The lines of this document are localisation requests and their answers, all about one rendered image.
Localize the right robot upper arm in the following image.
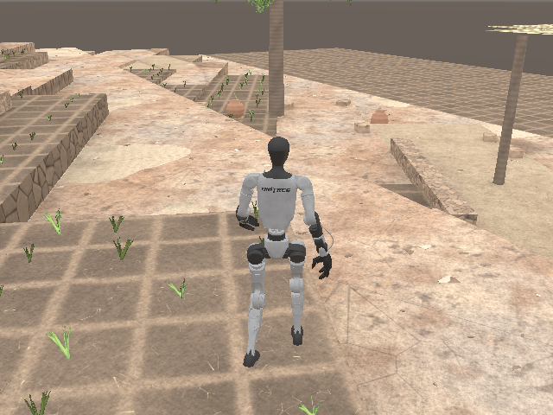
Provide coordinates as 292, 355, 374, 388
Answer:
296, 175, 317, 226

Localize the robot left hand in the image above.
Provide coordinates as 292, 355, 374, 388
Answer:
239, 215, 259, 231

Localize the left robot forearm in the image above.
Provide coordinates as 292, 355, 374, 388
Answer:
236, 205, 249, 224

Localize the right robot forearm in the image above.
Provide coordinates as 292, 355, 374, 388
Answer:
309, 212, 329, 257

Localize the right robot thigh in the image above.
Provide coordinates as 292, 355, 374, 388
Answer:
289, 240, 306, 293

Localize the left robot upper arm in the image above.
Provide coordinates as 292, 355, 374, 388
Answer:
237, 173, 260, 217

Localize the left robot thigh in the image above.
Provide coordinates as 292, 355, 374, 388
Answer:
247, 243, 266, 309

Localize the robot thigh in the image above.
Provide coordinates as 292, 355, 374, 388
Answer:
247, 243, 266, 309
289, 240, 306, 293

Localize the robot right hand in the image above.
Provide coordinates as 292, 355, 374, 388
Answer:
312, 254, 332, 279

